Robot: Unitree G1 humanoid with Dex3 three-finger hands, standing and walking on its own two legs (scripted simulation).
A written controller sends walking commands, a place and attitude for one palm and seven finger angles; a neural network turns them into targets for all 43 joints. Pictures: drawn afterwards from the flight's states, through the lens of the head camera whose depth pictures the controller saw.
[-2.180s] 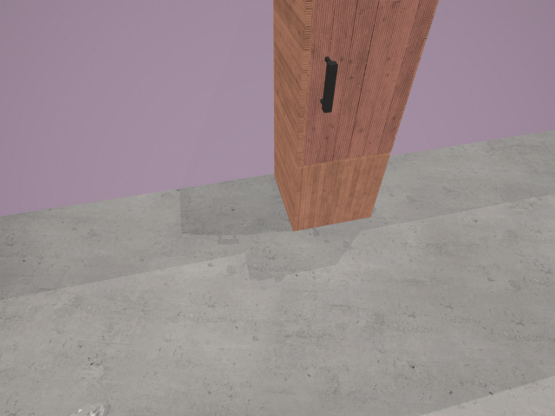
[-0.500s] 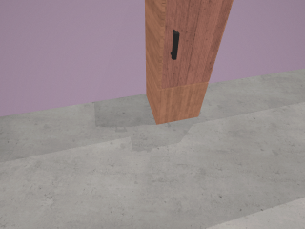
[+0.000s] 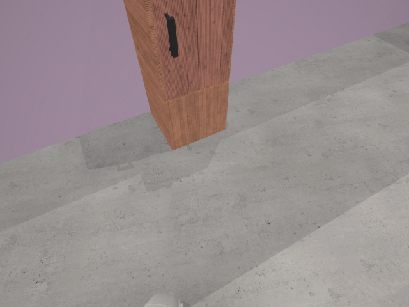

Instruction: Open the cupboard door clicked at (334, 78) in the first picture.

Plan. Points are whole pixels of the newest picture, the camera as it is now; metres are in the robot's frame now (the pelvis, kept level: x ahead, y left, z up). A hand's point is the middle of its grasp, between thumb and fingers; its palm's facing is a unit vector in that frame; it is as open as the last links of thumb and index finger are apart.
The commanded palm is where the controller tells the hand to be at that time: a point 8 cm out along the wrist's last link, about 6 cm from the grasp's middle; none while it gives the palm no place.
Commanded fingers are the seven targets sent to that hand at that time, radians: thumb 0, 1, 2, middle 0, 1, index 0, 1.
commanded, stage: walk to a spot facing it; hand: left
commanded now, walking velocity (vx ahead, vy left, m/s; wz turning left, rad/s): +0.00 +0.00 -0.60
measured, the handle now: (170, 35) +1.04 +0.24 -0.02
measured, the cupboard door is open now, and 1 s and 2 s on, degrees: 0 0 0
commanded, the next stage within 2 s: turn to face it in 1.94 s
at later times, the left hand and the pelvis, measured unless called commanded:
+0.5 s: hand out of the picture +0.12 +0.24 -0.16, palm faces -0.31 -0.93 -0.20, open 7.4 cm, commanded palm none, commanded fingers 0.00 0.90 0.90 -0.20 -0.30 -0.20 -0.30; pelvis -0.03 +0.06 +0.01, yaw -20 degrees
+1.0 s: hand (158, 274) +0.21 +0.14 -0.20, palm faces -0.55 -0.82 -0.16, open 7.4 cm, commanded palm none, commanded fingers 0.00 0.90 0.90 -0.20 -0.30 -0.20 -0.30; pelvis +0.10 -0.01 -0.02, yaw -37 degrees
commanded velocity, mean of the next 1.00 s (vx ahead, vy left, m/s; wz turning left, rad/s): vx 0.21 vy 0.00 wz -0.54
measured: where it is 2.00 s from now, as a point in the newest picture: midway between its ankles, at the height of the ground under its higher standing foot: (283, 271)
